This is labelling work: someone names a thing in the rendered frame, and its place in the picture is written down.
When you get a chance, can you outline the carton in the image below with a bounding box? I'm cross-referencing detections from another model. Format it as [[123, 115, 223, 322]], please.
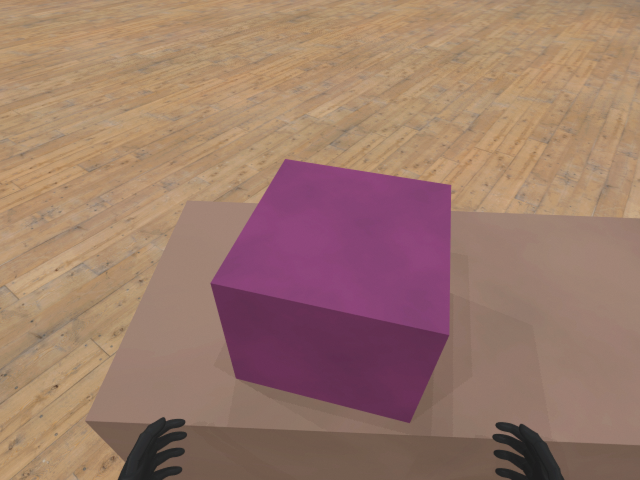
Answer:
[[210, 159, 451, 423]]

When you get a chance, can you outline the left robot hand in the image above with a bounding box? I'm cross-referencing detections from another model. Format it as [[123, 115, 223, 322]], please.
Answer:
[[118, 417, 187, 480]]

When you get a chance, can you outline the right robot hand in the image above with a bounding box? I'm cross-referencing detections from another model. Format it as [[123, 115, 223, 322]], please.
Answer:
[[492, 422, 564, 480]]

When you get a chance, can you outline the pedestal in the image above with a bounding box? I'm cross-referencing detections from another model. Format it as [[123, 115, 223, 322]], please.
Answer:
[[85, 201, 640, 480]]

